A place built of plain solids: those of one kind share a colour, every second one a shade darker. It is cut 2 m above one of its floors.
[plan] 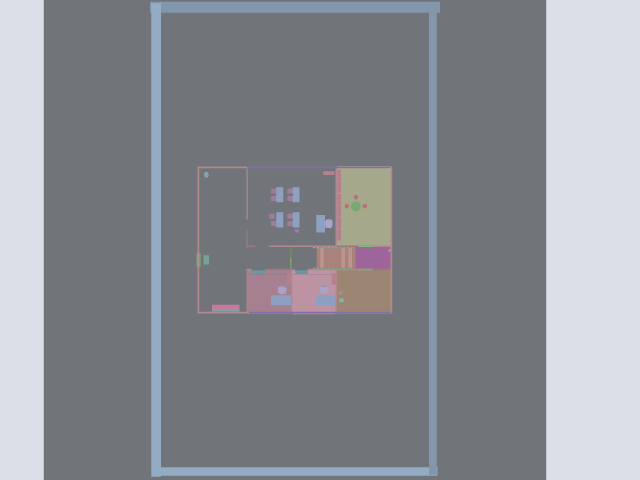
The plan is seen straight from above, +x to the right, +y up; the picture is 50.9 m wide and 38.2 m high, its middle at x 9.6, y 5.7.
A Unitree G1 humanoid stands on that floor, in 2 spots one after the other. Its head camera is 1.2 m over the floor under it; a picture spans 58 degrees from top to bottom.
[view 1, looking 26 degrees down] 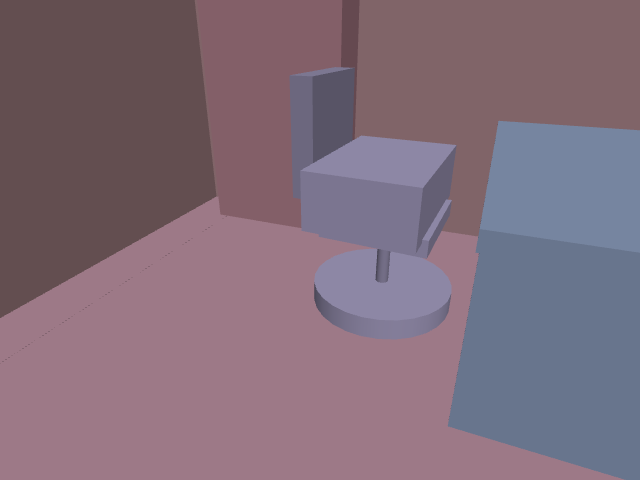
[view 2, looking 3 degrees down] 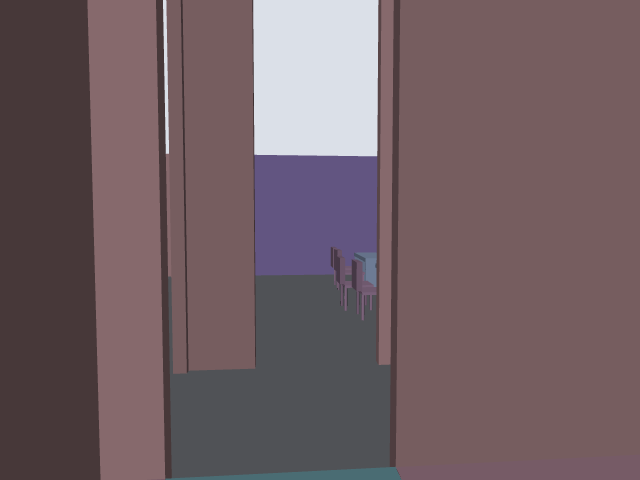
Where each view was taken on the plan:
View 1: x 8.13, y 1.30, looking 22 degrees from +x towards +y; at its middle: scell_level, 2.74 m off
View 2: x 4.68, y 1.30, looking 85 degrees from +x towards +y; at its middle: glazing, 10.15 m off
